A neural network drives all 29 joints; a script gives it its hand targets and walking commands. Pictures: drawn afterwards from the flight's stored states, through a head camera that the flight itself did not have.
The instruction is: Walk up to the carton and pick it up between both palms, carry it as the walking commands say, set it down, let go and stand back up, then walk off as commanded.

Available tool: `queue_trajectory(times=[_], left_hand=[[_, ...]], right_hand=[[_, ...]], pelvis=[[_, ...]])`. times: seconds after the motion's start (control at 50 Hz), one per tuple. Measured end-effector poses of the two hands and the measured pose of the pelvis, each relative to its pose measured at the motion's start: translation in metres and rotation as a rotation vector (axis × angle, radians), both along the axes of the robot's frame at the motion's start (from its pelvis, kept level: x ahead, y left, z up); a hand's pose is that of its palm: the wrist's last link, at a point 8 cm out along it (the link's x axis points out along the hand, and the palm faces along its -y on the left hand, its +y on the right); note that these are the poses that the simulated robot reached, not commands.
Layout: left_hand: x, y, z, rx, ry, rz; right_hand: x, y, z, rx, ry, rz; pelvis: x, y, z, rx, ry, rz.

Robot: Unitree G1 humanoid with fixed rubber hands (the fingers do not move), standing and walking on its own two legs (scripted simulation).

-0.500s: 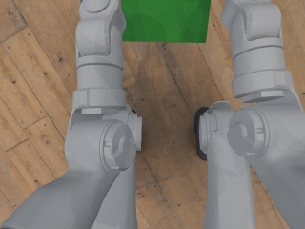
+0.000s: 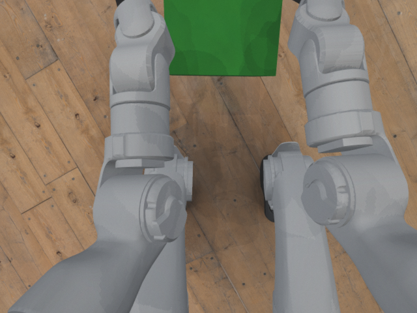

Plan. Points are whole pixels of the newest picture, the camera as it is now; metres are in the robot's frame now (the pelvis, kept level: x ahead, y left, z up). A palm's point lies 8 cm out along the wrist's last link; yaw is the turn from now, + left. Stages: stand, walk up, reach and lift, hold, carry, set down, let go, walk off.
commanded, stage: reach and lift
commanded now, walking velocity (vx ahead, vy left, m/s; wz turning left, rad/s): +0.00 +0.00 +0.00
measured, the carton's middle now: (218, 9) +0.58 +0.01 -0.17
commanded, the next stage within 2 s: none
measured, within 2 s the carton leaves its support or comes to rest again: neither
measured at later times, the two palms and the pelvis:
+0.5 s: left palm out of the picture +0.52 +0.12 +0.01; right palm out of the picture +0.53 -0.11 -0.01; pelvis +0.00 +0.00 +0.05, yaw +0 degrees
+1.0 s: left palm out of the picture +0.50 +0.12 +0.15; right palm out of the picture +0.51 -0.12 +0.13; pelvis +0.07 +0.00 +0.14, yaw +0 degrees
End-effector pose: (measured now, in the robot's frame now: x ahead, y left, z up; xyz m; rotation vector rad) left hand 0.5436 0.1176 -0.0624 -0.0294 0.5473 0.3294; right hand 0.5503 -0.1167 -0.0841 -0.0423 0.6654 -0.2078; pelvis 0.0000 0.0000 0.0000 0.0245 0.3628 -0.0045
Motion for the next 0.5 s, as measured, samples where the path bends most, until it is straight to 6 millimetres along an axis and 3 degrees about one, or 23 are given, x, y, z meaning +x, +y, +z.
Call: queue_trajectory(times=[0.5], left_hand=[[-0.024, 0.001, 0.068, 0.01, 0.005, 0.007]], right_hand=[[-0.02, 0.002, 0.071, -0.002, -0.013, -0.001]], pelvis=[[-0.001, 0.003, 0.052, -0.01, -0.059, -0.003]])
